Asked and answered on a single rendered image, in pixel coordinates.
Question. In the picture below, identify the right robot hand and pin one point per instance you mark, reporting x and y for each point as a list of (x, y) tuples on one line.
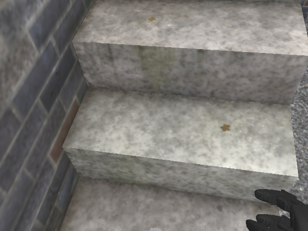
[(286, 201)]

